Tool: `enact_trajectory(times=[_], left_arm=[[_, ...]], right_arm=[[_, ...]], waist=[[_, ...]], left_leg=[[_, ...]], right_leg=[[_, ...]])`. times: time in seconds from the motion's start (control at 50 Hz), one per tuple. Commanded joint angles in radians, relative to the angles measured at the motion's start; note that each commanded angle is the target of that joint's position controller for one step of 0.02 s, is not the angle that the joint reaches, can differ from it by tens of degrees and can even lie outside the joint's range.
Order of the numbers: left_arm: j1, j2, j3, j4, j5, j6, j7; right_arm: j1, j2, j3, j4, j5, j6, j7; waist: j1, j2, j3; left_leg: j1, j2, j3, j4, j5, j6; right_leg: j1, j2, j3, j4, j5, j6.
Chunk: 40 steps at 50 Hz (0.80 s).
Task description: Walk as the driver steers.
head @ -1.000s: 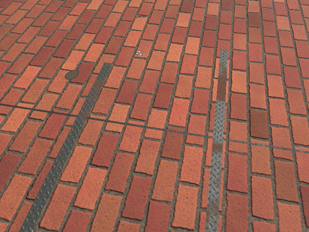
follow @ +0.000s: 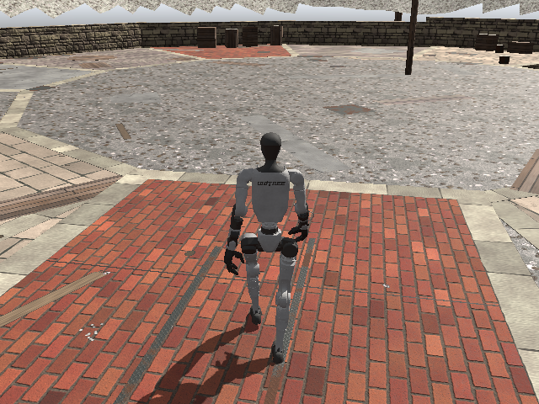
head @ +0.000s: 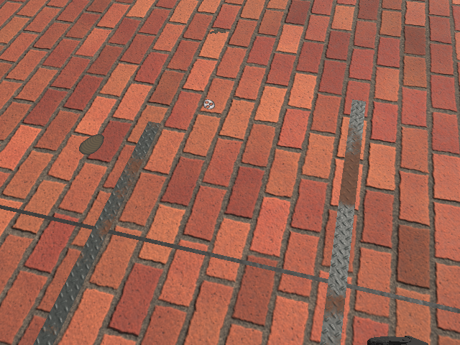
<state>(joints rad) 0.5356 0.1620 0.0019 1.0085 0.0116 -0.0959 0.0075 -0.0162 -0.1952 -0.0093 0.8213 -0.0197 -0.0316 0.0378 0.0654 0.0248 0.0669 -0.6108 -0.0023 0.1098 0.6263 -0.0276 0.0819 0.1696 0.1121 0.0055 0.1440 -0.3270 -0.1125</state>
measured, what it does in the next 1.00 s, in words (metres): walks ahead: left foot, then right foot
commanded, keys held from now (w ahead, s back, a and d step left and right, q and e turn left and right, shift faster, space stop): w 1.00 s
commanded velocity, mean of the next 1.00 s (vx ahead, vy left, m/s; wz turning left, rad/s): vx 0.50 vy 0.00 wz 0.00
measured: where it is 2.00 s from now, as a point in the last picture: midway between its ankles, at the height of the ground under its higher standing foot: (268, 157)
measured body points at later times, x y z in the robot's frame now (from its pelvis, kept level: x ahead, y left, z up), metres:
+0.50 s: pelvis +0.27 +0.00 +0.01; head +0.30 +0.01 +0.46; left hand +0.45 +0.22 -0.11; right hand +0.18 -0.23 -0.13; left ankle +0.18 +0.06 -0.73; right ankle +0.44 -0.14 -0.68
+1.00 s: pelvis +0.54 -0.05 +0.01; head +0.56 -0.05 +0.46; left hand +0.47 +0.19 -0.13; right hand +0.68 -0.28 -0.12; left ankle +0.70 +0.10 -0.67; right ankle +0.48 -0.11 -0.73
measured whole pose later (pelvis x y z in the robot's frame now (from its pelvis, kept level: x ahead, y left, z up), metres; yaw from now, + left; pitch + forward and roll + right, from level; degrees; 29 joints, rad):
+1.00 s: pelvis +0.54 -0.05 +0.01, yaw +0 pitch +0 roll -1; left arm 0.47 0.17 0.03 1.07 0.01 -0.10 -0.01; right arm 0.11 -0.21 -0.04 0.92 -0.03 -0.04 0.03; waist 0.04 0.04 0.04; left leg -0.64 0.11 0.02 0.79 -0.04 0.03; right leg 0.01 0.09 -0.09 0.20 -0.21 -0.09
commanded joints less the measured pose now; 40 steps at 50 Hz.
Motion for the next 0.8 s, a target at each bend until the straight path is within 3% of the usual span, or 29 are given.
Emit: enact_trajectory(times=[0.02, 0.04, 0.06, 0.08, 0.1, 0.12, 0.14, 0.18, 0.22, 0.26, 0.3, 0.38, 0.5, 0.56, 0.6, 0.62, 0.64, 0.66, 0.68, 0.7, 0.72, 0.74, 0.76, 0.8], left_arm=[[0.006, 0.165, 0.030, -0.015, 0.005, -0.010, 0.017], [-0.007, 0.177, 0.033, -0.012, 0.012, -0.004, 0.021], [-0.035, 0.194, 0.037, -0.014, 0.009, 0.002, 0.018], [-0.055, 0.174, 0.030, -0.037, 0.003, 0.000, 0.010], [0.064, 0.053, 0.009, -0.050, -0.018, 0.004, -0.001], [0.028, 0.159, 0.036, -0.039, 0.003, 0.007, 0.001], [-0.068, 0.170, 0.042, -0.077, 0.006, 0.003, -0.002], [-0.136, 0.145, 0.043, -0.085, 0.014, 0.008, -0.011], [-0.106, 0.094, 0.034, -0.075, 0.027, 0.033, -0.024], [-0.138, 0.084, 0.033, -0.087, 0.029, 0.046, -0.033], [-0.238, 0.095, 0.035, -0.121, 0.028, 0.053, -0.036], [-0.420, 0.098, 0.030, -0.175, 0.015, 0.054, -0.038], [-0.600, 0.094, 0.021, -0.225, 0.009, 0.049, -0.037], [-0.620, 0.108, 0.025, -0.242, 0.009, 0.038, -0.035], [-0.498, 0.126, 0.038, -0.206, 0.011, 0.028, -0.025], [-0.342, 0.144, 0.051, -0.153, 0.014, 0.019, -0.016], [-0.161, 0.195, 0.072, -0.099, 0.034, 0.009, -0.004], [-0.022, 0.309, 0.102, -0.084, 0.060, 0.007, 0.003], [-0.049, 0.280, 0.101, -0.077, 0.024, 0.023, -0.010], [-0.165, 0.235, 0.090, -0.086, 0.001, 0.027, -0.015], [-0.247, 0.174, 0.075, -0.099, -0.002, 0.021, -0.020], [-0.280, 0.136, 0.065, -0.095, 0.001, 0.014, -0.021], [-0.280, 0.103, 0.054, -0.078, -0.001, 0.008, -0.017], [-0.229, 0.097, 0.050, -0.047, 0.000, -0.007, -0.014]], right_arm=[[0.044, -0.106, -0.027, -0.030, 0.003, -0.018, -0.020], [0.161, -0.126, -0.039, 0.011, 0.004, -0.023, -0.028], [0.313, -0.142, -0.051, 0.061, 0.002, -0.031, -0.038], [0.462, -0.194, -0.070, 0.093, -0.019, -0.035, -0.052], [0.502, -0.270, -0.089, 0.096, -0.045, -0.034, -0.051], [0.446, -0.212, -0.082, 0.099, 0.005, -0.027, -0.033], [0.323, -0.173, -0.071, 0.081, 0.017, -0.028, -0.029], [0.267, -0.088, -0.051, 0.088, 0.008, -0.047, -0.024], [0.301, -0.061, -0.038, 0.124, 0.007, -0.065, -0.030], [0.353, -0.087, -0.042, 0.154, 0.012, -0.080, -0.031], [0.392, -0.110, -0.044, 0.170, 0.013, -0.082, -0.029], [0.476, -0.104, -0.035, 0.192, 0.016, -0.077, -0.030], [0.584, -0.109, -0.028, 0.229, 0.002, -0.070, -0.044], [0.580, -0.125, -0.032, 0.242, -0.008, -0.066, -0.055], [0.541, -0.141, -0.036, 0.241, -0.007, -0.064, -0.059], [0.522, -0.146, -0.036, 0.241, -0.002, -0.061, -0.057], [0.506, -0.134, -0.031, 0.225, 0.006, -0.064, -0.054], [0.584, -0.036, -0.008, 0.188, 0.046, -0.066, -0.043], [0.592, -0.099, -0.031, 0.206, 0.030, -0.065, -0.045], [0.498, -0.125, -0.043, 0.180, 0.013, -0.061, -0.045], [0.432, -0.109, -0.040, 0.160, 0.008, -0.066, -0.039], [0.408, -0.089, -0.041, 0.157, 0.004, -0.061, -0.035], [0.417, -0.074, -0.040, 0.157, -0.012, -0.047, -0.030], [0.435, -0.043, -0.038, 0.164, -0.020, -0.025, -0.017]], waist=[[-0.092, -0.112, -0.021], [-0.139, -0.117, -0.078], [-0.207, -0.108, -0.143], [-0.264, -0.050, -0.235], [-0.178, 0.163, -0.330], [-0.176, 0.040, -0.298], [-0.122, 0.017, -0.120], [-0.069, -0.047, -0.002], [-0.026, -0.020, -0.005], [-0.020, -0.005, 0.002], [-0.033, 0.005, 0.026], [-0.084, 0.016, 0.039], [-0.143, 0.042, 0.041], [-0.126, 0.048, 0.047], [-0.061, 0.060, -0.008], [0.006, 0.040, -0.084], [0.074, 0.014, -0.188], [0.070, -0.186, -0.357], [0.057, -0.171, -0.387], [0.006, -0.103, -0.202], [-0.018, -0.065, -0.104], [-0.050, -0.057, -0.047], [-0.081, -0.073, -0.024], [-0.101, -0.079, -0.030]], left_leg=[[0.193, -0.069, 0.021, -0.045, -0.063, 0.052], [0.296, -0.088, 0.010, -0.066, -0.103, 0.072], [0.474, -0.076, -0.009, -0.141, -0.068, 0.095], [0.707, 0.079, -0.173, -0.159, -0.185, 0.146], [0.968, 0.383, -0.660, -0.186, -0.243, 0.297], [0.889, 0.388, -0.834, -0.340, -0.369, 0.323], [0.724, 0.355, -0.669, -0.398, -0.416, 0.286], [0.501, 0.273, -0.489, -0.463, -0.244, 0.218], [0.409, 0.215, -0.371, -0.491, -0.121, 0.174], [0.394, 0.193, -0.304, -0.508, -0.034, 0.169], [0.403, 0.176, -0.261, -0.534, -0.010, 0.157], [0.478, 0.144, -0.200, -0.526, 0.130, 0.109], [0.670, 0.176, -0.183, -0.464, 0.269, 0.107], [0.749, 0.218, -0.185, -0.402, 0.389, 0.117], [0.735, 0.213, -0.158, -0.265, 0.633, 0.092], [0.699, 0.185, -0.130, -0.100, 0.678, 0.075], [0.527, 0.150, -0.107, 0.121, 0.488, 0.057], [0.174, 0.014, -0.028, 0.518, -0.028, 0.004], [0.025, -0.068, -0.122, 0.691, -0.491, 0.011], [-0.043, 0.003, -0.163, 0.707, -0.399, 0.020], [-0.030, 0.039, -0.160, 0.654, -0.319, 0.019], [0.012, 0.069, -0.155, 0.592, -0.279, 0.016], [0.063, 0.086, -0.153, 0.545, -0.260, 0.005], [0.103, 0.086, -0.131, 0.514, -0.237, -0.012]], right_leg=[[-0.050, -0.296, 0.055, 0.184, 1.201, 0.002], [-0.038, -0.295, 0.053, 0.323, 1.253, 0.006], [-0.098, -0.280, 0.040, 0.505, 1.178, 0.006], [-0.280, -0.240, 0.022, 0.764, 0.871, -0.001], [-0.653, -0.058, -0.037, 1.180, -0.019, 0.036], [-0.777, -0.037, 0.056, 1.280, -0.143, 0.012], [-0.824, -0.104, 0.067, 1.227, -0.034, 0.003], [-0.746, -0.160, 0.059, 1.122, 0.033, 0.008], [-0.658, -0.185, 0.048, 1.043, 0.049, 0.033], [-0.680, -0.200, 0.022, 0.991, 0.081, 0.050], [-0.753, -0.223, -0.002, 0.917, 0.160, 0.067], [-0.820, -0.222, -0.044, 0.712, 0.305, 0.089], [-0.831, -0.173, -0.077, 0.506, 0.326, 0.075], [-0.797, -0.151, -0.079, 0.440, 0.227, 0.040], [-0.606, -0.095, -0.099, 0.384, 0.153, 0.003], [-0.421, -0.065, -0.113, 0.318, 0.186, -0.023], [-0.151, -0.155, -0.018, 0.317, 0.182, -0.065], [0.185, -0.472, 0.422, 0.292, 0.089, -0.189], [0.177, -0.542, 0.685, 0.157, 0.079, -0.242], [0.023, -0.489, 0.526, 0.130, 0.031, -0.206], [-0.124, -0.450, 0.410, 0.085, 0.081, -0.178], [-0.227, -0.399, 0.318, 0.051, 0.145, -0.138], [-0.303, -0.357, 0.246, 0.030, 0.199, -0.107], [-0.341, -0.327, 0.178, 0.012, 0.304, -0.100]])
